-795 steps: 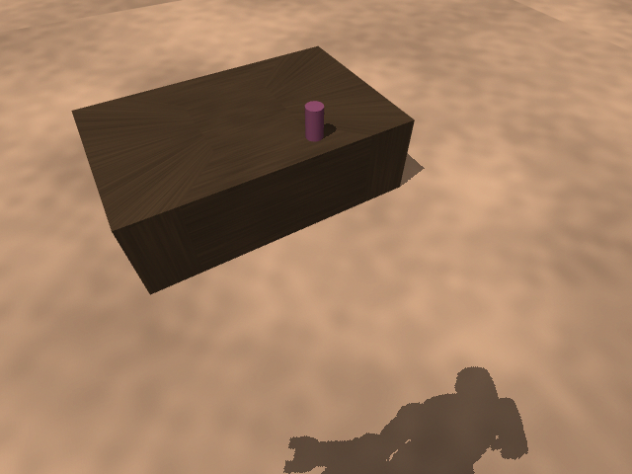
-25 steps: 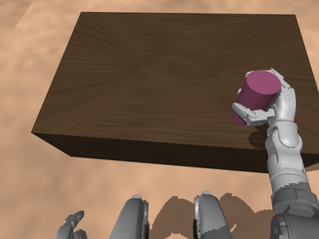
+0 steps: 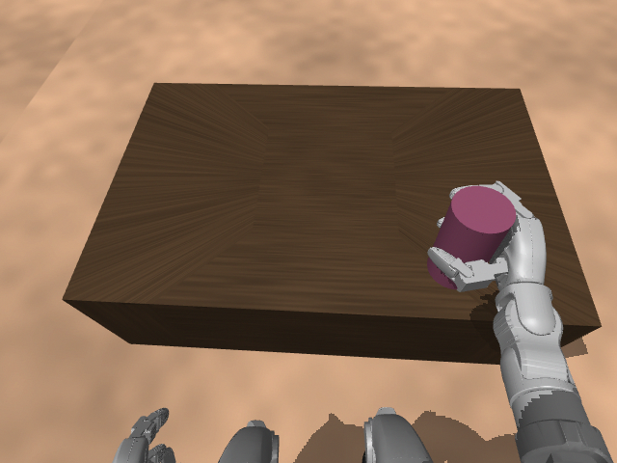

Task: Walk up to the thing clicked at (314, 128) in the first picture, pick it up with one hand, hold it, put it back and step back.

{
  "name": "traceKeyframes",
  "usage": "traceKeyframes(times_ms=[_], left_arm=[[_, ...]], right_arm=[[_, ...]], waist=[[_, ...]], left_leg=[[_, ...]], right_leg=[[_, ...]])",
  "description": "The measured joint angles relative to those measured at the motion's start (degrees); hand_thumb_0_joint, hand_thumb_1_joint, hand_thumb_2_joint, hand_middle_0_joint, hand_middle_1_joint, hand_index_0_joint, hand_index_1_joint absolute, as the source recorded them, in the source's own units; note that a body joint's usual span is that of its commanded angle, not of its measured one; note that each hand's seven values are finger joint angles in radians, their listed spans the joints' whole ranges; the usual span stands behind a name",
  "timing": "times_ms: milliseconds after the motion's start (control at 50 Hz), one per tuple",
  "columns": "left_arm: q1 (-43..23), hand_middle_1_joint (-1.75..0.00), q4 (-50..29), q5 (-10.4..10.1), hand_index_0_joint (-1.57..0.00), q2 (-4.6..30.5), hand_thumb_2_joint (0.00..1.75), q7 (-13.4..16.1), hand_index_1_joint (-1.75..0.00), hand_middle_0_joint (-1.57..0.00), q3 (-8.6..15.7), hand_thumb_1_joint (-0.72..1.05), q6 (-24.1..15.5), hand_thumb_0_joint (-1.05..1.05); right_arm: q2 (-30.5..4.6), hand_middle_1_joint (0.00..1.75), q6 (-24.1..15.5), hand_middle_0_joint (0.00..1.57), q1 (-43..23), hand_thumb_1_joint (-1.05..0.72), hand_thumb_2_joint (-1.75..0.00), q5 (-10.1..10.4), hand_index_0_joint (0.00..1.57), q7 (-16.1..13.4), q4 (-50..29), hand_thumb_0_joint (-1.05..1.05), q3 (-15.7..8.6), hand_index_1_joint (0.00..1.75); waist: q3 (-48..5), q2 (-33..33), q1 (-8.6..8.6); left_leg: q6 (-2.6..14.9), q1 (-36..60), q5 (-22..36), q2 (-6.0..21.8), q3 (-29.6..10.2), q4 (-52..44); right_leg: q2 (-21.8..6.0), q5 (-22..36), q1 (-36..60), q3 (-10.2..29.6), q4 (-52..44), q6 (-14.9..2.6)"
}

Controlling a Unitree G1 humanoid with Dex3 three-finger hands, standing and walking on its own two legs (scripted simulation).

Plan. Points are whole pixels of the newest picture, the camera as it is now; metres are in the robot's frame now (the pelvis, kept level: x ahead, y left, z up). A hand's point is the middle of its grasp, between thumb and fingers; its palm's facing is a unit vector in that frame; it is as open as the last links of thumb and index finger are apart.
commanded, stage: lift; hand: right
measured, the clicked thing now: (466, 241) +0.37 -0.18 +0.04
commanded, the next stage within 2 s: hold in 0.50 s
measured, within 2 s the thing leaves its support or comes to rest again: neither
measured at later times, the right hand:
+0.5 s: hand (464, 240) +0.35 -0.16 +0.08, palm faces +0.12 +0.99 +0.01, open 9.8 cm
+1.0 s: hand (477, 246) +0.34 -0.17 +0.09, palm faces +0.13 +0.99 +0.01, open 9.8 cm
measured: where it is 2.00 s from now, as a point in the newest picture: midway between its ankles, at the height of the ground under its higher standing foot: outside the picture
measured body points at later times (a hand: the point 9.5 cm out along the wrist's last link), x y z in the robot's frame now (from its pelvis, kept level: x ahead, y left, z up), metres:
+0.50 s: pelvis +0.01 +0.01 +0.02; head +0.07 +0.00 +0.47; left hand +0.14 +0.25 -0.09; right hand +0.34 -0.22 +0.08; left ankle +0.01 +0.15 -0.66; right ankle +0.04 -0.13 -0.66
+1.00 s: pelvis +0.01 +0.00 +0.03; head +0.06 +0.00 +0.48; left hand +0.15 +0.24 -0.08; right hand +0.32 -0.22 +0.09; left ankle +0.01 +0.15 -0.66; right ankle +0.04 -0.13 -0.66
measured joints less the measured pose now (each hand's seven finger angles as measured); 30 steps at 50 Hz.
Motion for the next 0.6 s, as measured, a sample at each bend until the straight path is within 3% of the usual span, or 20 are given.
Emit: traceKeyframes(times_ms=[600], left_arm=[[-0.25, -0.30, 0.32, -0.34, -0.19, 0.14, 0.89, 0.74, -0.29, -0.19, 0.09, 0.91, 0.54, 0.00]], right_arm=[[1.93, 0.95, -0.14, 0.77, 5.36, 0.28, -1.03, 0.63, 0.71, 0.69, -3.23, -0.03, 2.25, 0.96]], waist=[[1.61, 0.36, -1.19]], left_leg=[[0.49, 10.34, 1.98, 0.18, -0.35, -7.51]], right_leg=[[-0.01, 2.31, 11.13, -0.88, -8.56, 0.43]])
